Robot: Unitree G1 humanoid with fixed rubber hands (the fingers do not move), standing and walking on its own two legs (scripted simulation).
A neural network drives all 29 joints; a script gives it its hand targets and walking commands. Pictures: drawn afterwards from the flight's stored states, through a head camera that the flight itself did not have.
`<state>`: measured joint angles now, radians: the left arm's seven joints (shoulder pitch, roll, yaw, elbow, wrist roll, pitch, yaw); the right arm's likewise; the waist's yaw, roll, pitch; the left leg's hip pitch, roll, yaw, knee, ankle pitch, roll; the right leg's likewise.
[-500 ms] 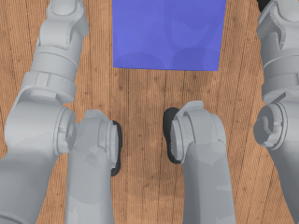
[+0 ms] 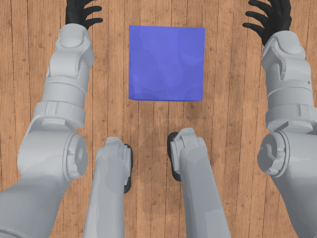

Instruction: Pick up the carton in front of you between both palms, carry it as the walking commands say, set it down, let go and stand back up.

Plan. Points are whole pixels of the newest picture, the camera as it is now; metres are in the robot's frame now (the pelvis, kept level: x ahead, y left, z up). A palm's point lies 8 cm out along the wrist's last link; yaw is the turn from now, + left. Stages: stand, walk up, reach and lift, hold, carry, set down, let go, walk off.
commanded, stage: set down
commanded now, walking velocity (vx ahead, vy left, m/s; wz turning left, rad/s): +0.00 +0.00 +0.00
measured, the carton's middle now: (163, 71) +0.48 -0.08 -0.38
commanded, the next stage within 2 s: let go in 0.36 s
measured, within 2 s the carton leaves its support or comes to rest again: neither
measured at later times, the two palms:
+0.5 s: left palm out of the picture +0.53 +0.11 +0.03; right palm out of the picture +0.48 -0.29 +0.04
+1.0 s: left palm out of the picture +0.38 +0.18 +0.14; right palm out of the picture +0.33 -0.26 +0.15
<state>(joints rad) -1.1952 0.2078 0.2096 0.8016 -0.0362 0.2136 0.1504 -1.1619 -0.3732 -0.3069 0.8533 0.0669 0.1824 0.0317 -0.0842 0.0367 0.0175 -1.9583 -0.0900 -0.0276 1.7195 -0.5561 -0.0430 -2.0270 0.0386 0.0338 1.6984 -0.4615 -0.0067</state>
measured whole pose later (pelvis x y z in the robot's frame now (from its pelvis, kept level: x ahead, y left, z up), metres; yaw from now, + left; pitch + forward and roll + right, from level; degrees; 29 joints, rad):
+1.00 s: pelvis +0.09 -0.01 +0.24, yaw -3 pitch +22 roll +1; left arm -0.15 0.14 0.12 0.57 0.06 0.01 0.01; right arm -0.12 -0.21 -0.13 0.57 0.00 0.00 0.08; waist -0.04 0.00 -0.05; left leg -0.73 -0.03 -0.07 0.65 -0.31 -0.02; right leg -0.79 0.05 0.05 0.65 -0.25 -0.02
